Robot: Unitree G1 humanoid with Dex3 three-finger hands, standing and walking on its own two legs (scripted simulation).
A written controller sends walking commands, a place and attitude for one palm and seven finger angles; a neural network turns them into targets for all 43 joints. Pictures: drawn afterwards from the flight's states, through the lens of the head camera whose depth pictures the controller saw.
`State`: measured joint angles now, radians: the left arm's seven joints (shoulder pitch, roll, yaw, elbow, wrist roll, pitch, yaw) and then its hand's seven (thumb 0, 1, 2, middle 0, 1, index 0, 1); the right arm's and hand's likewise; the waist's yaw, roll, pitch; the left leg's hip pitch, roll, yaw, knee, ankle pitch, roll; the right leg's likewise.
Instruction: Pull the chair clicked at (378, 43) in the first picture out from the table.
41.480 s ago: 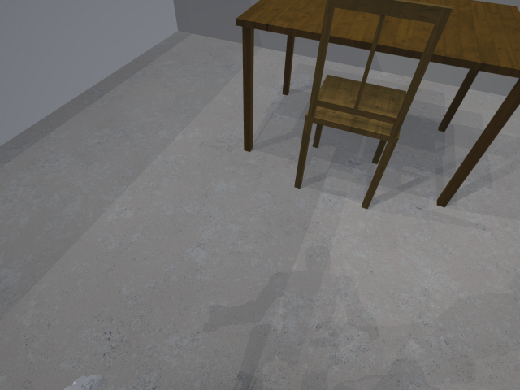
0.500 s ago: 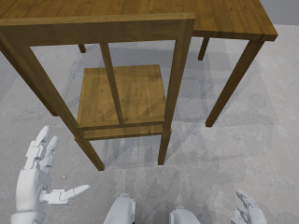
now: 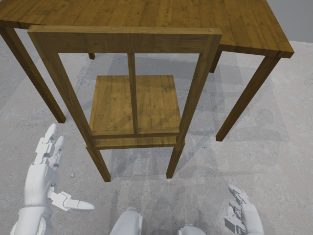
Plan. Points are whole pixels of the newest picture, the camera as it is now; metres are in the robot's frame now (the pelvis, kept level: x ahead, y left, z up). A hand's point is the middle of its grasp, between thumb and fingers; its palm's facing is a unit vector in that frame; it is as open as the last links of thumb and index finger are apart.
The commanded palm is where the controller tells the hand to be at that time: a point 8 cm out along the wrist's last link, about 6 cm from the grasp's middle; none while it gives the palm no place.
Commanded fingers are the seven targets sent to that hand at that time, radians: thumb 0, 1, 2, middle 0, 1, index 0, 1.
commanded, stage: raise the hand toward the chair's back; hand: left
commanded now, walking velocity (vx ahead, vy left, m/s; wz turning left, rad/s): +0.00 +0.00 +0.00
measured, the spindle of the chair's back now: (134, 101) +0.47 +0.11 +0.04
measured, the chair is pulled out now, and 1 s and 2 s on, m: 0.16 0.16 0.16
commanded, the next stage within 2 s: aim the fingers beside a spindle in 0.58 s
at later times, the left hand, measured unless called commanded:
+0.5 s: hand (80, 165) +0.26 +0.20 +0.05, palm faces +0.14 -0.99 -0.05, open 16.9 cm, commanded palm +0.23 +0.25 +0.06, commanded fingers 0.00 -0.50 0.30 -0.06 -0.08 -0.06 -0.08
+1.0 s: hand (102, 160) +0.28 +0.15 +0.04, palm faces +0.11 -0.99 -0.02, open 16.9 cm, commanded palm +0.25 +0.21 +0.04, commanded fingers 0.00 -0.50 0.30 -0.06 -0.08 -0.06 -0.08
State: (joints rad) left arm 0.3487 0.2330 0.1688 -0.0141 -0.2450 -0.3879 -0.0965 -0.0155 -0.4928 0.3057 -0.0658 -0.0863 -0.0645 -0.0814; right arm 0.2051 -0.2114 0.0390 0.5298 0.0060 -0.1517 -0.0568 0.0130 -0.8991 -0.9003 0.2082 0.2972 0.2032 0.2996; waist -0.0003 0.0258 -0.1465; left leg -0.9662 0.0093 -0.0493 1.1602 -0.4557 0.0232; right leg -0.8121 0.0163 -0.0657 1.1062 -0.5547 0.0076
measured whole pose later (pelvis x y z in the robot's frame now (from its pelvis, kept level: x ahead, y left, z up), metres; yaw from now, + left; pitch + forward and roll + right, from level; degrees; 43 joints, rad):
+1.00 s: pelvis +0.01 -0.02 +0.00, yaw +0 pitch +16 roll -2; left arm 0.22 0.18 0.12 0.10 -0.22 -0.42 -0.06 -0.02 -0.50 0.30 -0.06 -0.08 -0.06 -0.08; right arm 0.21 -0.24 0.01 0.57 0.00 -0.13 -0.04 0.01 -0.90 -0.90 0.21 0.30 0.20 0.30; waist -0.03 0.03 -0.16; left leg -0.98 0.02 -0.04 1.16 -0.47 -0.01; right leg -0.85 0.03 -0.06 1.15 -0.58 -0.02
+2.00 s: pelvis +0.00 -0.02 -0.03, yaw -1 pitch +21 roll -2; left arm -0.01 0.06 -0.08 0.28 -0.05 -0.48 0.22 -0.02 -0.50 0.30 -0.06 -0.08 -0.06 -0.08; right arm 0.18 -0.21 0.00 0.55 -0.03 0.01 0.02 0.01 -0.90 -0.90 0.20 0.30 0.20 0.30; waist -0.04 0.03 -0.17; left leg -1.13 0.02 -0.03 1.27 -0.50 -0.01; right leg -1.01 0.02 -0.05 1.28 -0.63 -0.02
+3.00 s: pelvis +0.00 -0.02 -0.03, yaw -1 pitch +21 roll -2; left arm -0.02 0.02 -0.12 0.33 -0.01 -0.49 0.26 -0.02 -0.50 0.30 -0.07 -0.08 -0.06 -0.08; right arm 0.18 -0.20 0.00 0.53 -0.03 0.04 0.03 0.01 -0.90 -0.90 0.20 0.30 0.20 0.30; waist -0.05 0.02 -0.17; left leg -1.16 0.02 -0.02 1.29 -0.50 -0.01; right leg -1.04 0.02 -0.04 1.30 -0.63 -0.02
